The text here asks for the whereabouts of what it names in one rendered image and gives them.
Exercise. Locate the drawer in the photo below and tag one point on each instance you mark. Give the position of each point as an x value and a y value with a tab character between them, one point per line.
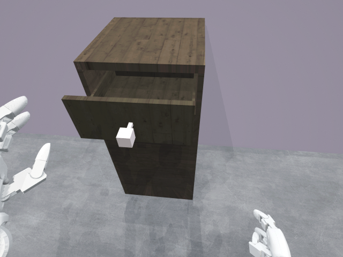
160	105

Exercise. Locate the cabinet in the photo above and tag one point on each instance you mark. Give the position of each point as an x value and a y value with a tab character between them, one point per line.
173	45

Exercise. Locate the left robot hand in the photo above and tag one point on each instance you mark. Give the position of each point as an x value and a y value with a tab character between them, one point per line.
11	121

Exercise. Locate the right robot hand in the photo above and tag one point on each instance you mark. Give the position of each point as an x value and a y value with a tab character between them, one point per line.
273	240

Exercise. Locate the handle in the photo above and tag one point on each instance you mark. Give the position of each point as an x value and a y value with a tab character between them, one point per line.
126	136

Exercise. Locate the robot left forearm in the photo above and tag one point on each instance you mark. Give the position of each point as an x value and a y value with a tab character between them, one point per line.
5	236

